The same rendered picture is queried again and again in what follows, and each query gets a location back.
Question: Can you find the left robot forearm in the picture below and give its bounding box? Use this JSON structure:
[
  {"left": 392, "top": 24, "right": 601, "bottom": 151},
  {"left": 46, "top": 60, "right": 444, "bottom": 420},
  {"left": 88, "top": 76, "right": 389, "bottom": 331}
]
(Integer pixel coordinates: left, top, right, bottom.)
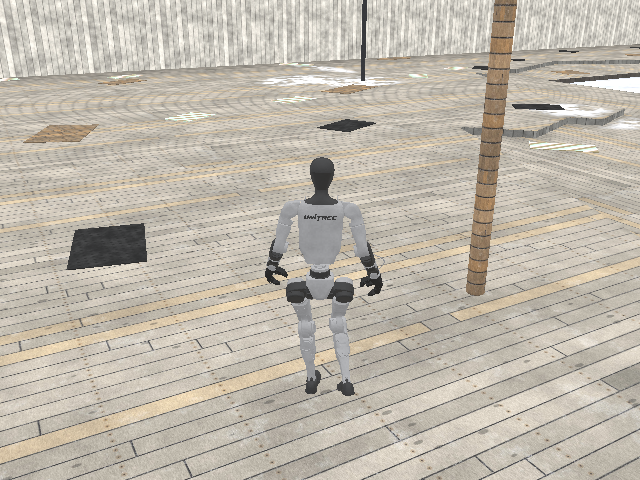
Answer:
[{"left": 266, "top": 238, "right": 283, "bottom": 271}]

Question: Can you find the robot left upper arm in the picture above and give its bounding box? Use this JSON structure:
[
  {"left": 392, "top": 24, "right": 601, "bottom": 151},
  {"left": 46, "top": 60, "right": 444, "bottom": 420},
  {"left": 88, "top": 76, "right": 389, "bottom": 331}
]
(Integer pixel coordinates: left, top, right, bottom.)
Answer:
[{"left": 272, "top": 200, "right": 301, "bottom": 254}]

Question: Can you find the robot right upper arm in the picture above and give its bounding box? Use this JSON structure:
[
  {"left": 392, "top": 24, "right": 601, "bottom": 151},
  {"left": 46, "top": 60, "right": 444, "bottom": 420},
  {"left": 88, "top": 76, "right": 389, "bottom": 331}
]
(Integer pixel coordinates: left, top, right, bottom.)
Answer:
[{"left": 342, "top": 201, "right": 370, "bottom": 258}]

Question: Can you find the left robot foot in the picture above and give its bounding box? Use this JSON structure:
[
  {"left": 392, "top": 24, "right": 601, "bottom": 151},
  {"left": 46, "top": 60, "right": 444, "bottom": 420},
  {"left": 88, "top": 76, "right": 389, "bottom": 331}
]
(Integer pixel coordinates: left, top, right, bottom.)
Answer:
[{"left": 305, "top": 370, "right": 321, "bottom": 394}]

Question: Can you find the robot left shin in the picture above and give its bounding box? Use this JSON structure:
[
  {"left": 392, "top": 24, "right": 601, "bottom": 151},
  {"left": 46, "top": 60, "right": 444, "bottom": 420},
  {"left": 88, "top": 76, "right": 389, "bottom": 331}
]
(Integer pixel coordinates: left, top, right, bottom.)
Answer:
[{"left": 298, "top": 321, "right": 316, "bottom": 381}]

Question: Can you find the robot right hand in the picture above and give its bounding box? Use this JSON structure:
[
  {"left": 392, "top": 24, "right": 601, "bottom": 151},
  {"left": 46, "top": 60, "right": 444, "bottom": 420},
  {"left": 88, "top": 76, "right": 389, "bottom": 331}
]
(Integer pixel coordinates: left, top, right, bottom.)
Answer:
[{"left": 360, "top": 274, "right": 383, "bottom": 296}]

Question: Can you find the robot left hand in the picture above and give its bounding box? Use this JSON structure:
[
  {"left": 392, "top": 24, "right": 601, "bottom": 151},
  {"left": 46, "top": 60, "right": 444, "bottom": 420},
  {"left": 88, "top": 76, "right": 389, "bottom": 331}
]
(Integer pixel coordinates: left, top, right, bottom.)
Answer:
[{"left": 265, "top": 267, "right": 288, "bottom": 285}]

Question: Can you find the right robot forearm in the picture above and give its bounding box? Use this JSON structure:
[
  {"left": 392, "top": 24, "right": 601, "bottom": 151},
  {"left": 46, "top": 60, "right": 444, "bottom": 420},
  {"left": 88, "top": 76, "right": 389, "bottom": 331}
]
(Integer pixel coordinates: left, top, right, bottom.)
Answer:
[{"left": 360, "top": 242, "right": 380, "bottom": 279}]

